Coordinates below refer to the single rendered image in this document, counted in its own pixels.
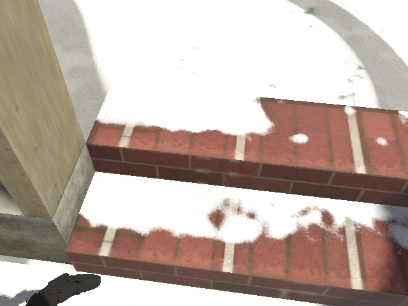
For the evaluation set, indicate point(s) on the left robot hand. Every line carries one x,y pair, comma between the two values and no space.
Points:
62,288

